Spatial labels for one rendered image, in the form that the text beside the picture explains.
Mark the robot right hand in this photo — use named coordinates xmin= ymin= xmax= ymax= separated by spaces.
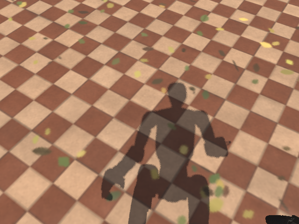
xmin=265 ymin=215 xmax=299 ymax=224

